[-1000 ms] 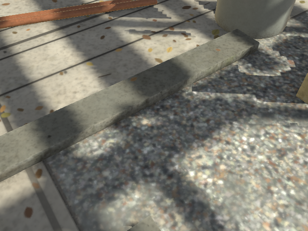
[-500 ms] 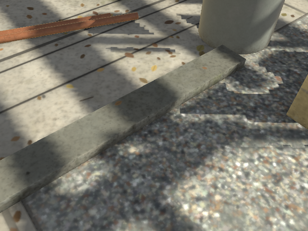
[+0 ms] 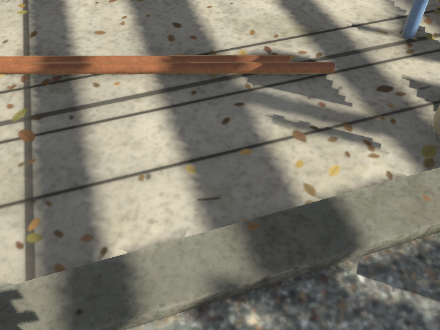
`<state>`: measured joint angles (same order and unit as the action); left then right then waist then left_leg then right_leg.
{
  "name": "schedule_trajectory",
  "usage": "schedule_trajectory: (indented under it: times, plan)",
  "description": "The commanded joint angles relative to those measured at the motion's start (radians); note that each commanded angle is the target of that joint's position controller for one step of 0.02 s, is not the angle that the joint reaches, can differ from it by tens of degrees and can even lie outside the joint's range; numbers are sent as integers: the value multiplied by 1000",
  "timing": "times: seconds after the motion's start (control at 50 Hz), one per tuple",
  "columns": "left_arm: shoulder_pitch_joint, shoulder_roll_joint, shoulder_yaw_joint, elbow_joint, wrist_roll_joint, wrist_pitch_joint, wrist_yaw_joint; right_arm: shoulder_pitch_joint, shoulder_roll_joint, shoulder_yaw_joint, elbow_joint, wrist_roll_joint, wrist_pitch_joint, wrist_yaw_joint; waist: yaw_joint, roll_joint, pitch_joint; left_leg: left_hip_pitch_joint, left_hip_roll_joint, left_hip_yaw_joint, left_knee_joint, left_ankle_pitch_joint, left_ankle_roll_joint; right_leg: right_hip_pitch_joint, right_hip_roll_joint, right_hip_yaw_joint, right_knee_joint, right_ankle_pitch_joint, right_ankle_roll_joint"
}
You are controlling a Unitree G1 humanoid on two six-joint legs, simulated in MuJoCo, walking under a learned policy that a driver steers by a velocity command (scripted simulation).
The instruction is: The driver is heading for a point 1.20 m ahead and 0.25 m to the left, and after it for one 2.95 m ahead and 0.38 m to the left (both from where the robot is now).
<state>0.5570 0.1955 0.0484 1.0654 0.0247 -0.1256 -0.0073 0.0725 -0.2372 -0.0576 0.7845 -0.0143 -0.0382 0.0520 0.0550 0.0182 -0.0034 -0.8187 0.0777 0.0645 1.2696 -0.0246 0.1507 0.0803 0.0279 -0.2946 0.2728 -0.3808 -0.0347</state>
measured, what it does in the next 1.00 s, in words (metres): climbs, turning left: left foot, then right foot 0.07 m higher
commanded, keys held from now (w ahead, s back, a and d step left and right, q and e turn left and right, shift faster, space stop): w+q+shift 0.36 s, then w+shift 0.52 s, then w+e+shift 0.12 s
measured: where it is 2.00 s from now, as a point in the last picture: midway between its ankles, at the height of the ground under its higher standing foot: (123, 119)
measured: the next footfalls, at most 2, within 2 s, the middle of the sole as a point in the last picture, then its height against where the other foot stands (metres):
left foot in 0.16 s outside the picture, level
right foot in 0.52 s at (251, 243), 0.07 m higher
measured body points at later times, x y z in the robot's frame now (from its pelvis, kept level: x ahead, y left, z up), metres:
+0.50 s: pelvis +0.45 +0.03 +0.00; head +0.49 +0.05 +0.45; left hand +0.63 +0.31 -0.05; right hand +0.52 -0.24 -0.13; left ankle +0.26 +0.01 -0.73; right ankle +0.71 -0.04 -0.66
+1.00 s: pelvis +0.87 +0.25 +0.02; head +0.89 +0.29 +0.47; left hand +0.66 +0.46 -0.11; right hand +1.22 +0.19 -0.02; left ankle +0.93 +0.41 -0.71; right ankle +0.73 -0.03 -0.66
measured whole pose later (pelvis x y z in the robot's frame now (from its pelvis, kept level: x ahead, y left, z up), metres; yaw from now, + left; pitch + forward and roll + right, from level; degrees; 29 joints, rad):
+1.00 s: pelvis +0.87 +0.25 +0.02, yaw +29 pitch +3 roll -5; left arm 0.52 0.31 0.07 0.92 0.02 -0.08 -0.01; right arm -0.02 -0.30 -0.02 0.63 -0.06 -0.08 0.06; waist 0.11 0.04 0.01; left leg -0.47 0.08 -0.02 0.41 0.09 0.10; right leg 0.21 -0.03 -0.06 0.34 -0.53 0.05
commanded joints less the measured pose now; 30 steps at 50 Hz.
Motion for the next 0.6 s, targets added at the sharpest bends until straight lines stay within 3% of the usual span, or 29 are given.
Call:
schedule_trajectory:
  times: [0.02,0.04,0.08,0.1,0.12,0.14,0.16,0.18,0.2,0.22,0.24,0.26,0.28,0.3,0.32,0.34,0.38,0.44,0.46,0.48,0.5,0.52,0.54,0.56,0.58,0.6]
  plan:
    - [-64,66,-11,-67,-8,-21,24,-109,40,37,-86,-2,-6,18,-55,-73,160,112,-56,129,-326,78,16,-145,-171,-15,-110,911,105]
    - [-59,102,-10,-72,-10,-16,41,-132,22,38,-97,-6,-6,21,-60,-88,156,191,-95,172,-424,52,22,-137,-189,-23,-75,1107,96]
    - [-38,185,5,-76,-13,-4,74,-62,-26,30,-87,-10,5,22,-118,-145,82,324,-154,206,-499,3,48,-48,-255,-25,72,1462,90]
    - [-59,216,16,-88,-11,4,84,47,-67,16,-60,-12,10,18,-178,-162,28,429,-174,195,-515,-24,71,-32,-281,-16,204,1554,87]
    - [-113,239,26,-110,-8,13,86,222,-116,-4,-14,-16,14,9,-267,-174,-44,595,-182,160,-523,-60,102,-69,-307,8,410,1588,72]
    - [-195,248,34,-150,2,25,75,442,-171,-36,58,-14,10,-8,-358,-146,-128,820,-168,73,-603,-82,148,-177,-308,40,708,1443,47]
    - [-235,210,37,-164,5,39,49,458,-189,-61,89,11,5,-26,-347,-8,-109,966,-127,-20,-708,-111,187,-382,-150,44,1114,583,20]
    - [-262,79,5,-244,28,22,32,354,-246,-73,83,11,11,-35,-207,166,-27,1037,-22,-268,-578,73,225,-768,-25,124,1424,-113,18]
    - [-251,76,-7,-362,1,-4,21,340,-293,-75,54,-8,17,-33,-148,150,-180,1178,110,-669,-799,-165,390,-965,-14,327,1461,-97,34]
    - [-292,122,-9,-375,7,-28,13,329,-233,-70,42,-17,19,-43,-147,33,-91,1090,178,-832,-1026,-464,361,-1038,-56,381,1348,-42,29]
    - [-312,153,-1,-365,7,-30,8,289,-170,-57,40,-22,13,-50,-99,-75,34,936,162,-790,-1089,-481,310,-1016,-94,379,1249,10,32]
    - [-319,146,-2,-361,27,-16,8,255,-155,-49,36,-17,1,-52,-50,-124,75,816,117,-712,-1090,-380,271,-961,-112,378,1201,12,46]
    - [-300,135,-7,-365,48,6,7,241,-158,-46,19,-7,-20,-59,-12,-136,89,705,89,-664,-1082,-270,264,-898,-137,386,1143,14,68]
    - [-316,125,-12,-370,59,29,4,231,-139,-36,17,4,-37,-62,9,-163,110,600,48,-601,-1083,-211,249,-850,-164,378,1091,9,93]
    - [-359,113,-18,-396,60,43,0,228,-146,-34,12,9,-52,-62,13,-162,124,508,6,-540,-1093,-159,236,-805,-175,358,998,17,110]
    - [-425,106,-24,-428,59,49,-5,233,-167,-38,7,7,-63,-62,0,-147,136,450,-30,-491,-1104,-65,225,-769,-175,328,902,66,120]
    - [-509,70,-41,-473,42,56,-13,296,-170,-41,18,4,-68,-65,-36,-72,109,503,-63,-425,-1048,199,199,-797,-164,278,844,175,106]
    - [-655,68,-58,-543,31,59,-16,415,-162,-43,29,14,-65,-61,-127,-31,91,680,-55,-410,-1056,317,158,-856,-144,260,646,282,51]
    - [-705,43,-75,-567,19,60,-25,404,-169,-41,18,22,-62,-56,-142,-32,100,614,-38,-389,-1150,364,145,-716,-103,198,494,263,33]
    - [-671,53,-66,-565,14,60,-22,414,-192,-36,24,12,-70,-38,-119,18,41,566,13,-383,-1108,715,148,-522,-3,95,607,181,0]
    - [-517,103,-43,-526,12,56,-13,387,-213,-37,19,11,-83,-33,-37,51,-35,590,8,-322,-950,997,112,-380,24,125,625,144,-34]
    - [-281,162,-12,-464,7,52,-1,350,-246,-41,15,10,-90,-30,91,53,-170,590,-11,-281,-699,1074,72,-161,40,166,553,124,-63]
    - [-30,244,31,-392,12,50,6,268,-256,-48,-14,19,-89,-29,230,4,-304,455,-73,-233,-373,995,20,95,-12,263,515,89,-86]
    - [122,381,83,-356,34,50,5,235,-186,-41,-59,40,-95,-27,279,-222,-458,307,-225,-171,173,418,-58,219,-258,759,299,-304,-203]
    - [-60,337,68,-349,27,47,-7,296,-87,-7,-87,25,-106,-23,109,-375,-391,175,-234,-234,244,-223,-28,135,-364,1116,76,-387,-218]
    - [-195,250,54,-373,15,45,-9,280,-90,2,-86,11,-98,-27,44,-215,-203,102,-155,-244,242,-192,-10,-17,-370,1072,57,-443,-220]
